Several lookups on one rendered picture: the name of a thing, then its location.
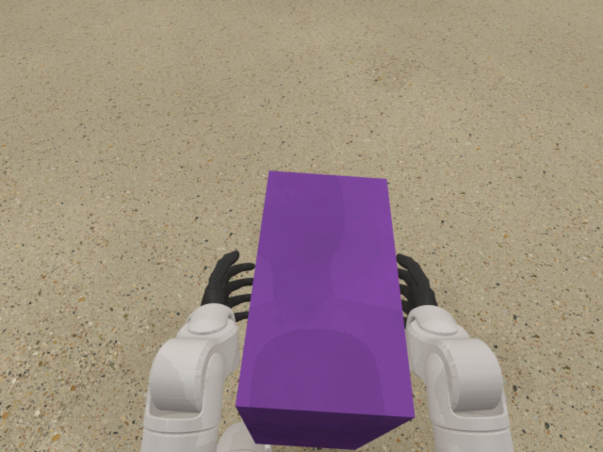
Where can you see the robot right hand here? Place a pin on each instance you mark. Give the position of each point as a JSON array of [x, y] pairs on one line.
[[417, 290]]

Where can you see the carton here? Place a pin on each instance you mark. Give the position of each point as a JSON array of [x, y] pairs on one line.
[[325, 360]]

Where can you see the left robot thigh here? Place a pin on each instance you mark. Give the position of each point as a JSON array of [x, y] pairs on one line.
[[237, 438]]

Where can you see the robot right forearm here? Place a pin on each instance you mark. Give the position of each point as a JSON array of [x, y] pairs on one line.
[[467, 403]]

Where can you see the robot left hand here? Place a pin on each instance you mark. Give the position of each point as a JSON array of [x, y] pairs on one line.
[[219, 288]]

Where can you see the robot left forearm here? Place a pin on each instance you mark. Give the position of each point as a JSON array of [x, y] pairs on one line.
[[184, 398]]

